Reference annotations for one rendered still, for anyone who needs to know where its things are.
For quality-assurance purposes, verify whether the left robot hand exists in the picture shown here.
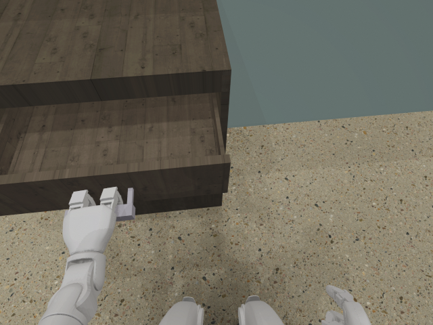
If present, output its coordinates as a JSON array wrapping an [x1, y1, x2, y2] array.
[[63, 187, 123, 256]]

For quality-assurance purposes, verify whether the right robot thigh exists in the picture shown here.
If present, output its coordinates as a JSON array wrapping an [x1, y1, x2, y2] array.
[[238, 301, 284, 325]]

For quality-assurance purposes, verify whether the cabinet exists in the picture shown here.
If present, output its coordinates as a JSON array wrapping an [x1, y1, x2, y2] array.
[[0, 0, 231, 215]]

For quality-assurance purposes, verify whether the handle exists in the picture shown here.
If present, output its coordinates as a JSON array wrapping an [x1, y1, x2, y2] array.
[[64, 188, 135, 221]]

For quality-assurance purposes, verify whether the robot right shin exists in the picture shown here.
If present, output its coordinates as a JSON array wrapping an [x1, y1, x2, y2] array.
[[245, 295, 260, 304]]

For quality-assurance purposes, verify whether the drawer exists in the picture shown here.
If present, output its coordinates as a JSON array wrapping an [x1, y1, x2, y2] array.
[[0, 93, 231, 216]]

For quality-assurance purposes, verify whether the right robot hand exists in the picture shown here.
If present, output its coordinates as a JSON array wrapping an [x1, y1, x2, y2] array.
[[321, 285, 371, 325]]

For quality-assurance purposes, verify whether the left robot forearm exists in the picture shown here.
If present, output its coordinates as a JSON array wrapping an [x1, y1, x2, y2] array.
[[38, 251, 106, 325]]

